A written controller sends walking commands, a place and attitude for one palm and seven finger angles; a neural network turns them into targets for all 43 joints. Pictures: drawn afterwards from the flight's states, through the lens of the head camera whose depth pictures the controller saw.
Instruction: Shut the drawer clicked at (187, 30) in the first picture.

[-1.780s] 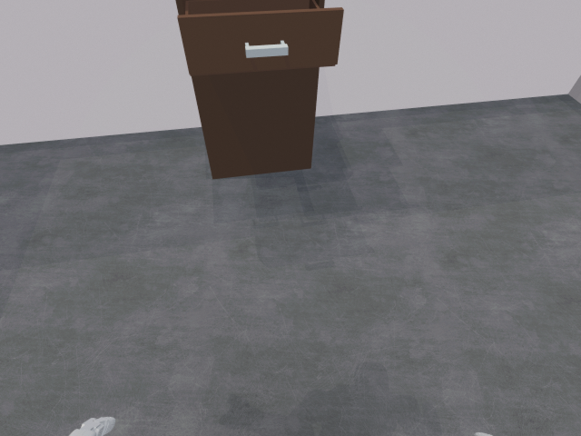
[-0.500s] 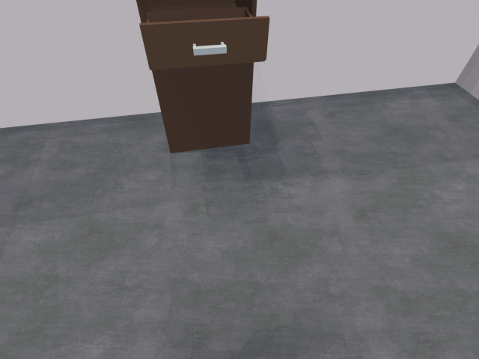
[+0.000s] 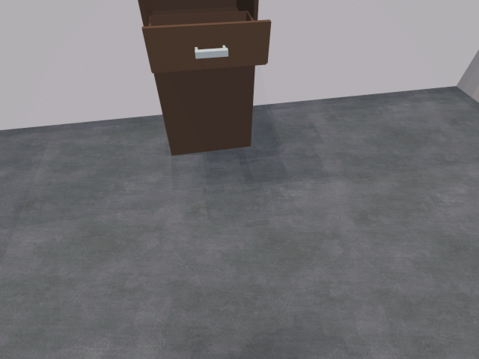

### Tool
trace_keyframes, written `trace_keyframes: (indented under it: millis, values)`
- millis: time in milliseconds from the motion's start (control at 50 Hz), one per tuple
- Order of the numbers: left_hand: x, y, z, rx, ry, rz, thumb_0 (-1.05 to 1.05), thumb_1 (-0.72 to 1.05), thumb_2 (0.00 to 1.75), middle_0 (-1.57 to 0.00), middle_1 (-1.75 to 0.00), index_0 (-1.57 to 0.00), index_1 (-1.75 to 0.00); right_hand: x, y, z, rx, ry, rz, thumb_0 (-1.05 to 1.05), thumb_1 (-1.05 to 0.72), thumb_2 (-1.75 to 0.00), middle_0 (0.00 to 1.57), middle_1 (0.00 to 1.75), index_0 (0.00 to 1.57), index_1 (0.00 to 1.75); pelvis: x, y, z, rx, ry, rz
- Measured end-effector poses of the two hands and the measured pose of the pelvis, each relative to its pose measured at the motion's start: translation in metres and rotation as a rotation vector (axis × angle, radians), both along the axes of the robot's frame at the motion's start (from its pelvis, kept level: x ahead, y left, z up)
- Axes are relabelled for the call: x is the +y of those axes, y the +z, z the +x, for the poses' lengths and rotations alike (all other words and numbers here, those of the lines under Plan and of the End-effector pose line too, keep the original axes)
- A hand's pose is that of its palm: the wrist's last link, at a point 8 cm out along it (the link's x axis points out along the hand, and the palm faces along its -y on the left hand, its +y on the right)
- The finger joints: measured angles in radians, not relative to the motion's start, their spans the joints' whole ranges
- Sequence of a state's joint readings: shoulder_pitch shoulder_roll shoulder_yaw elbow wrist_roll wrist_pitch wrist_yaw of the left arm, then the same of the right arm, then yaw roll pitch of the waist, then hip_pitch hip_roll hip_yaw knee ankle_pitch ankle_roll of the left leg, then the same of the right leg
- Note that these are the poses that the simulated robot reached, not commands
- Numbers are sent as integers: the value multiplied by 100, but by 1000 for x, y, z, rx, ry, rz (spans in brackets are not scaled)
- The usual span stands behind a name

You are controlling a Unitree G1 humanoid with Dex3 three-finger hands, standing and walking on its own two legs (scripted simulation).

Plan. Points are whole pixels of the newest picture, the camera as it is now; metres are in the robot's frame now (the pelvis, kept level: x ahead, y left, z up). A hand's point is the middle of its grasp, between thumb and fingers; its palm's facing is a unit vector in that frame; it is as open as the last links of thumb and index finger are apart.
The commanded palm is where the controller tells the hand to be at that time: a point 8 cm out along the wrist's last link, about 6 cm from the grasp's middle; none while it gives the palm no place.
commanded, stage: walk to a spot facing it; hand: left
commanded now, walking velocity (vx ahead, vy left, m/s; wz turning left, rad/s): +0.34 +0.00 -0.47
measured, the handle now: (210, 50) +1.12 +0.17 +0.01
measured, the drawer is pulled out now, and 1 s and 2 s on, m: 0.30 0.30 0.30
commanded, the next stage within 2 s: turn to face it in 1.48 s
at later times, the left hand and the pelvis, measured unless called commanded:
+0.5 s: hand out of the picture +0.04 +0.14 -0.17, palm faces -0.06 -0.99 -0.15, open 7.4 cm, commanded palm none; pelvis +0.11 -0.02 +0.00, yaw -9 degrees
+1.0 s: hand (191, 229) +0.45 +0.15 -0.16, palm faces -0.30 -0.93 -0.20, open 7.4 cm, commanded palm none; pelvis +0.31 +0.00 -0.01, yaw -20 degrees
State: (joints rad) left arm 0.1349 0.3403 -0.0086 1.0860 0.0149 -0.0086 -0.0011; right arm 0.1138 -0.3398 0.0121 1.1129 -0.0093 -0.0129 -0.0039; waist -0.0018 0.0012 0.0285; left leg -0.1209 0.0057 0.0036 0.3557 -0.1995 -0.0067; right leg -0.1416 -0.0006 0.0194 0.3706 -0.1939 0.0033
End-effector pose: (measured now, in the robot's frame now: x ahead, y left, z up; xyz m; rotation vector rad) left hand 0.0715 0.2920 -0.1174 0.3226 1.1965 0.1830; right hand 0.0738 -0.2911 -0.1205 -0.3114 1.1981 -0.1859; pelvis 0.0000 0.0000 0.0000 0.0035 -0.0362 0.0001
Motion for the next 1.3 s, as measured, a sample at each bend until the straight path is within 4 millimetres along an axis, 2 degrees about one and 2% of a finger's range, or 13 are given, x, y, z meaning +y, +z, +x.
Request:
trace_keyframes:
  millis: [160, 340, 440, 520, 600, 680, 740, 820, 900, 1080, 1160, 1200, 1300]
  values:
    - [-23, -19, -16, 91, 5, -60, 0, 90, 90, -20, -30, -20, -30, 19, -19, -20, 40, -60, 60, 0, -90, -90, 20, 30, 20, 30, -2, -8, 18, 11, -53, 4]
    - [-80, -36, -18, 161, 35, -129, 0, 90, 90, -20, -30, -20, -30, 25, -47, -59, 210, -179, 144, 1, -90, -90, 20, 30, 20, 30, -26, -21, 60, 9, -97, -8]
    - [-101, -26, -32, 265, 58, -159, 0, 90, 89, -21, -30, -20, -30, 26, -34, -11, 160, -194, 157, 1, -90, -90, 20, 30, 20, 30, -28, -8, 87, 20, -130, 4]
    - [-104, -20, -31, 364, 56, -177, 0, 90, 89, -21, -30, -21, -30, 30, -24, 54, 39, -200, 168, 1, -90, -90, 20, 30, 20, 30, -23, -4, 113, 34, -159, 5]
    - [-94, -22, -11, 411, 63, -181, 0, 90, 89, -21, -30, -21, -30, 40, -18, 125, -63, -175, 170, 1, -90, -90, 20, 30, 20, 30, -14, -7, 146, 38, -183, -4]
    - [-72, -40, 31, 427, 56, -177, 0, 90, 89, -21, -30, -21, -30, 53, -20, 192, -166, -153, 142, 1, -90, -90, 20, 30, 20, 30, 1, -22, 189, 34, -217, -19]
    - [-53, -54, 83, 402, 7, -162, 0, 90, 90, -21, -30, -21, -30, 60, -22, 211, -211, -187, 120, 0, -90, -90, 20, 30, 20, 30, 9, -29, 213, 15, -253, -13]
    - [-44, -50, 184, 258, -90, -141, 1, 91, 90, -20, -30, -20, -30, 69, -19, 196, -150, -286, 123, 0, -91, -90, 20, 30, 20, 30, 10, -18, 242, 4, -288, 0]
    - [-55, -35, 285, 95, -178, -142, 0, 91, 90, -20, -30, -20, -30, 58, -14, 174, -75, -380, 89, -2, -95, -90, 20, 30, 20, 30, 7, -9, 271, 12, -320, 13]
    - [-132, -12, 452, -65, -392, -150, 0, 91, 90, -20, -30, -20, -30, 61, -28, 129, 159, -550, 158, 0, -92, -90, 20, 30, 20, 30, -24, -9, 337, 12, -395, 24]
    - [-178, -20, 505, -111, -473, -148, 0, 91, 90, -20, -30, -20, -30, 60, -44, 123, 251, -613, 216, 0, -91, -90, 20, 30, 20, 30, -55, -24, 367, 11, -419, 23]
    - [-194, -23, 518, -129, -475, -157, 0, 91, 90, -20, -30, -20, -30, 55, -48, 132, 281, -625, 237, 0, -91, -90, 20, 30, 20, 30, -66, -27, 378, 5, -427, 10]
    - [-206, -23, 515, -40, -442, -159, 0, 91, 90, -20, -30, -20, -30, 21, -38, 197, 194, -614, 220, 1, -91, -90, 20, 30, 20, 30, -85, -13, 411, 9, -444, -9]
